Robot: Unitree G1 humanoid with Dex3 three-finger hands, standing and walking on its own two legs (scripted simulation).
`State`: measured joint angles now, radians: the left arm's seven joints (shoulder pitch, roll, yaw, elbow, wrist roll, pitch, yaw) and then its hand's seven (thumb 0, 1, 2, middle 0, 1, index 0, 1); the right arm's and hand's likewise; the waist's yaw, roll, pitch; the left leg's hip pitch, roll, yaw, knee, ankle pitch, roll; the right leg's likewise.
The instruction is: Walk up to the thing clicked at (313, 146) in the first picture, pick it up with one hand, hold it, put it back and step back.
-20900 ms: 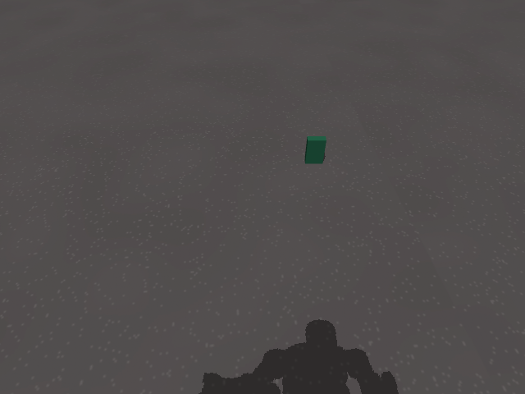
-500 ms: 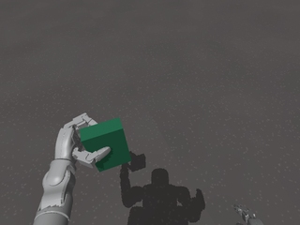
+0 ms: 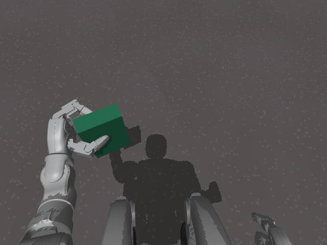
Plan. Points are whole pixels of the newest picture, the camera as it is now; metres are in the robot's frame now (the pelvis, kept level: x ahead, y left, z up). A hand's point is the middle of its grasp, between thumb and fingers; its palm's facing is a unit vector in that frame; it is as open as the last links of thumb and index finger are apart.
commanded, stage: crouch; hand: left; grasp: from the side
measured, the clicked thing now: (105, 133) +0.40 +0.14 -0.04
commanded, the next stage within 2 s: lower in 1.30 s
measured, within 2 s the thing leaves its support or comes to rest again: neither
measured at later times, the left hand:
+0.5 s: hand (105, 152) +0.41 +0.18 -0.23, palm faces +0.07 -1.00 -0.02, open 8.4 cm
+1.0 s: hand (109, 152) +0.44 +0.18 -0.33, palm faces +0.07 -1.00 -0.01, open 8.4 cm
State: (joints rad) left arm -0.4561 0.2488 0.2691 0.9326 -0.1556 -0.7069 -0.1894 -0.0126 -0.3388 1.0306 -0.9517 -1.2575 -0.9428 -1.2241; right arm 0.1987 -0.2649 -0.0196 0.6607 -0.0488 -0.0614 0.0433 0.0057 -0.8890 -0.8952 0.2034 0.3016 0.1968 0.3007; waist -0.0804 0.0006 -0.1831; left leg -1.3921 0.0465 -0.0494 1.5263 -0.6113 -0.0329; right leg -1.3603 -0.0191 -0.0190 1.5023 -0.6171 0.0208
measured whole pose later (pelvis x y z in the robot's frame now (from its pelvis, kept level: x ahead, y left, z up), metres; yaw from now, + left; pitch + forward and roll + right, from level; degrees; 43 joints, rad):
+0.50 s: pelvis -0.05 +0.00 -0.19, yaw -2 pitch +32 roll -4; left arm -0.72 0.37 0.39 1.15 -0.06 -0.79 -0.15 -0.01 -0.37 1.08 -0.95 -1.29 -0.94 -1.26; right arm 0.13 -0.26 0.03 0.71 -0.11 -0.01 0.10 0.00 -0.91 -0.90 0.20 0.30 0.20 0.30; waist -0.14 -0.02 -0.13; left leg -2.07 0.03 -0.10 2.16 -0.66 -0.04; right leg -2.03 -0.01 -0.02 2.13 -0.67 0.03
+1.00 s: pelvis -0.05 +0.00 -0.27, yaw -6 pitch +29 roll -7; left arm -0.76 0.50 0.47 1.18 -0.06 -0.78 -0.16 -0.01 -0.38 1.08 -0.96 -1.27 -0.96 -1.24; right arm 0.08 -0.30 0.13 0.69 -0.16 0.03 0.11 0.00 -0.92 -0.90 0.21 0.30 0.20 0.30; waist -0.20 -0.05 -0.01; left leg -2.25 0.01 -0.18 2.43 -0.69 -0.06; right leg -2.19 0.02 -0.06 2.35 -0.68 0.04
